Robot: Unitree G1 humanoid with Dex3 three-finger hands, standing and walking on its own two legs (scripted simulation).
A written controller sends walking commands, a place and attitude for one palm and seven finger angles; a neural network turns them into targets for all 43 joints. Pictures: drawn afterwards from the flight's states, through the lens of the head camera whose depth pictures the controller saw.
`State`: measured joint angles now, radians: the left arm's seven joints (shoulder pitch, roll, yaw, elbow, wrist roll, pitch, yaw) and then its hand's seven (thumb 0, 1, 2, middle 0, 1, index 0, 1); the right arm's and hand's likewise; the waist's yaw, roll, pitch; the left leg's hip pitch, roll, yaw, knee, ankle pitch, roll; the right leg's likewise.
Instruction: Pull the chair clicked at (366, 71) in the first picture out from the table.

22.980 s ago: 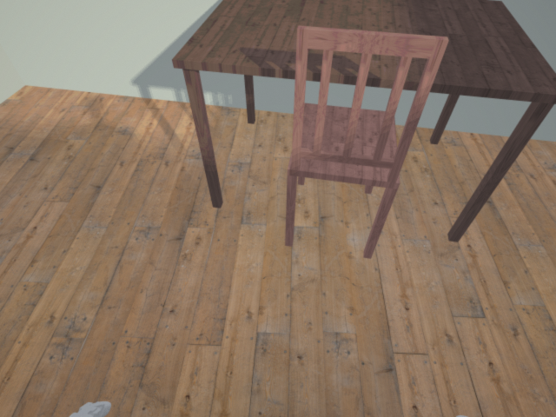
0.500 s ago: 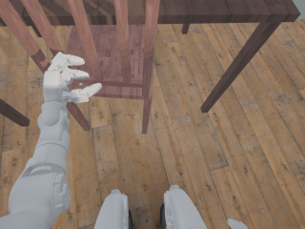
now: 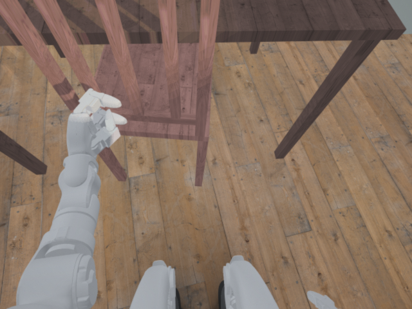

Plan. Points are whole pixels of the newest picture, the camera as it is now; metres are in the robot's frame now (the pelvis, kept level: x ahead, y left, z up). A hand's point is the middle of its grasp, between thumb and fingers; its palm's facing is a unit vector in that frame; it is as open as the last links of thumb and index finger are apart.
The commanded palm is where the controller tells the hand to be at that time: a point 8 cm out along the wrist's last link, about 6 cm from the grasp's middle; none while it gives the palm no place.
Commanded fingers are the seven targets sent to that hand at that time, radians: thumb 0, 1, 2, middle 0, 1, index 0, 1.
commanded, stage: hook a spindle and tug to test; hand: left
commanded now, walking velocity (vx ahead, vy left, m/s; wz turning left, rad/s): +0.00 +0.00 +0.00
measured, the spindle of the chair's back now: (125, 65) +0.58 +0.15 +0.05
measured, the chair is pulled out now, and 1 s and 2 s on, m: -0.07 -0.07 -0.07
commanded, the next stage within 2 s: open the thumb and straighten the fingers in 0.32 s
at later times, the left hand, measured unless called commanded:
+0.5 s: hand (119, 136) +0.44 +0.15 +0.02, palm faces +0.03 -1.00 -0.08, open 4.5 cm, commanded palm +0.41 +0.20 +0.02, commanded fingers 0.00 0.30 0.61 -0.50 -1.45 -0.50 -1.45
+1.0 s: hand (117, 134) +0.44 +0.16 +0.02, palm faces +0.04 -1.00 -0.08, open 15.5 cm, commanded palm +0.41 +0.20 +0.03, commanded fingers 0.00 -0.55 0.20 0.00 0.00 0.00 0.00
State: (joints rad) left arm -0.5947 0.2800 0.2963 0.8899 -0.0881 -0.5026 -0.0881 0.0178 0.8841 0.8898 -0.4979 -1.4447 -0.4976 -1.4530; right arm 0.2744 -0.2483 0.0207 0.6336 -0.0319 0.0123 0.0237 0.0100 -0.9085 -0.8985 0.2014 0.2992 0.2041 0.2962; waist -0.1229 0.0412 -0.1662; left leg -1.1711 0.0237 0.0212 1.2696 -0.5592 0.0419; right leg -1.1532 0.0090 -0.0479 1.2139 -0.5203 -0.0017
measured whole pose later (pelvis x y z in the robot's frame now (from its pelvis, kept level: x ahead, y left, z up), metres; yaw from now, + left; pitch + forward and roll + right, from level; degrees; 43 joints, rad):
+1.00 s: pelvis +0.00 -0.01 +0.00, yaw +1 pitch +25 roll -2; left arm -0.58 0.29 0.28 0.87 -0.08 -0.48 -0.10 0.00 -0.51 0.22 -0.23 -0.67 -0.23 -0.68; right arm 0.28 -0.26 0.01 0.64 -0.02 -0.02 0.01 0.01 -0.91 -0.90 0.20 0.30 0.20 0.30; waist -0.11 0.05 -0.16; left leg -1.16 0.02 0.02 1.26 -0.55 0.03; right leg -1.15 0.01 -0.05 1.22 -0.52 -0.01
